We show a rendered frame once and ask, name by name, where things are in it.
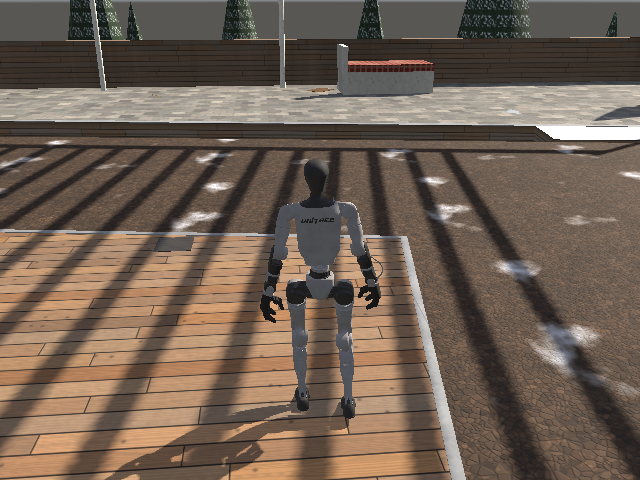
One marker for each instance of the right robot forearm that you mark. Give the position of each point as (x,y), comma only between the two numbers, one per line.
(367,268)

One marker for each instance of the robot left shin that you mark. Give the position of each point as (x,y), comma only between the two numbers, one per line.
(300,364)

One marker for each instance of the robot right upper arm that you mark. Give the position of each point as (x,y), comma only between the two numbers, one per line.
(349,211)

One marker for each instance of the robot left upper arm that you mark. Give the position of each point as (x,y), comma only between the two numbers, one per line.
(286,213)

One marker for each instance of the left robot forearm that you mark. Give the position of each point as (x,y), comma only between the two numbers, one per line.
(272,276)

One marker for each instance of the robot left hand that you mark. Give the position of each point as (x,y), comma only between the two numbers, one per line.
(265,306)

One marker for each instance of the robot right hand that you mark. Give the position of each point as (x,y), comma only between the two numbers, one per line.
(375,295)

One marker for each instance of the robot left thigh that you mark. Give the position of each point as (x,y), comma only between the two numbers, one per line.
(296,300)

